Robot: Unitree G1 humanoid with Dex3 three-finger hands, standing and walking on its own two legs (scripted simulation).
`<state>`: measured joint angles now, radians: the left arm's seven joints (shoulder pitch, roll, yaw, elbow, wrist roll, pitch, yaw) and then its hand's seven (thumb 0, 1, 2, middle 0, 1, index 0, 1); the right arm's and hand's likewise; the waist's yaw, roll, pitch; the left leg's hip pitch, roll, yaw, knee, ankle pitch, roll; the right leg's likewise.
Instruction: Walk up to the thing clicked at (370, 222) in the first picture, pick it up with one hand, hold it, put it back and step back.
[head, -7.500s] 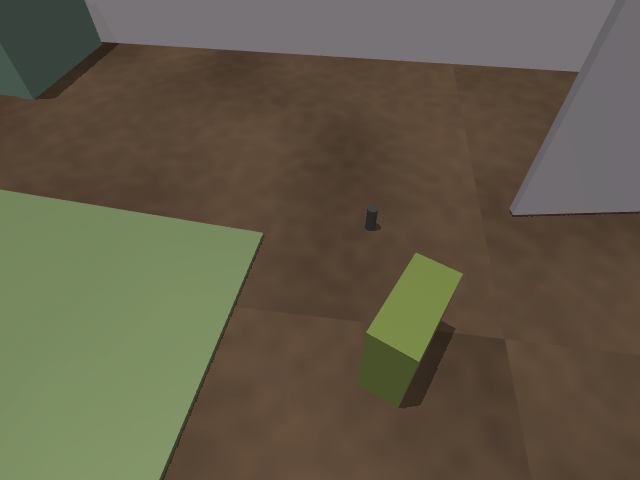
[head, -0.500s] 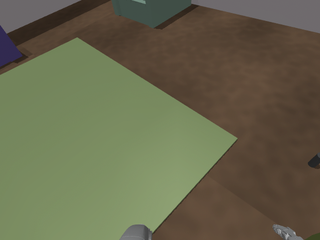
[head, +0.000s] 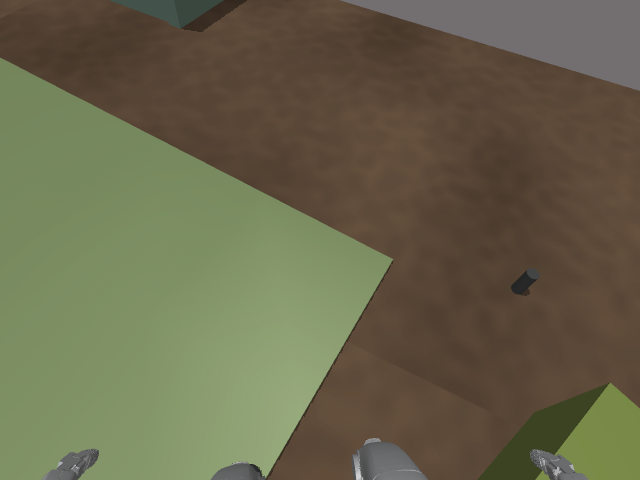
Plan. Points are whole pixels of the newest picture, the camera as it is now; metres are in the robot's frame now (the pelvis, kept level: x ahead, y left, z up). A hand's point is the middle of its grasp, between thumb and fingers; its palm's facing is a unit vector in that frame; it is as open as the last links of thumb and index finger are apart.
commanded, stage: walk up
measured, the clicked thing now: (524, 281) +0.77 -0.77 -0.72
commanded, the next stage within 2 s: stand in 1.76 s
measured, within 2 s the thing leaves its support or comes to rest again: neither
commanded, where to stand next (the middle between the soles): +0.08 +0.00 m, yaw -11 degrees
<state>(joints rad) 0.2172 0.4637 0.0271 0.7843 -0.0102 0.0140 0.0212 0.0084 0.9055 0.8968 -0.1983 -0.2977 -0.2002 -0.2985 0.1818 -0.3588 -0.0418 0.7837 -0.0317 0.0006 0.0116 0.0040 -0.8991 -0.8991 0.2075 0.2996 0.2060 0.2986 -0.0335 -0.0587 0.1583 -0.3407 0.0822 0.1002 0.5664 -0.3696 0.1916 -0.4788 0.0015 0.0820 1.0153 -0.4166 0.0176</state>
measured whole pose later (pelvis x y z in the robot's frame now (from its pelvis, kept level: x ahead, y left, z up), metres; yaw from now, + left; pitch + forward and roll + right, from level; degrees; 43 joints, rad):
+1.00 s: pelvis +0.00 -0.03 +0.00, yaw -8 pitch -3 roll +0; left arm 0.21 0.32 0.04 0.98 0.01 -0.03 0.01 0.01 0.90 0.90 -0.20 -0.30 -0.21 -0.30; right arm 0.22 -0.39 -0.04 1.02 -0.04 0.02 0.00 0.00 -0.91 -0.90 0.20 0.30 0.20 0.30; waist 0.00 0.04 0.07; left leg -0.21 0.02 -0.05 0.52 -0.35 0.05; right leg -0.19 0.08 0.06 0.48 -0.24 -0.05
